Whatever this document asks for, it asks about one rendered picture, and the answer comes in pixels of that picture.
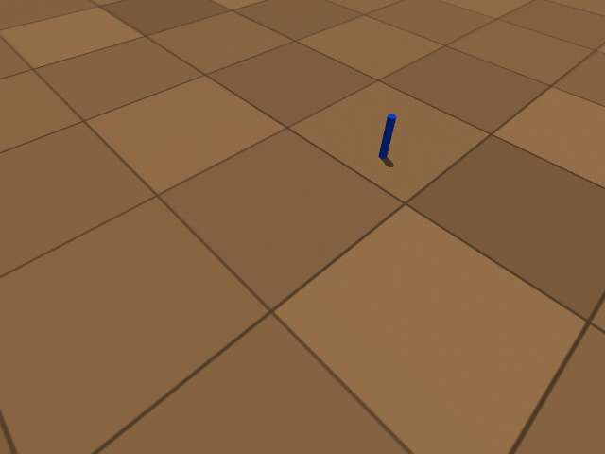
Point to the can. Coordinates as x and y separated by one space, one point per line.
387 136

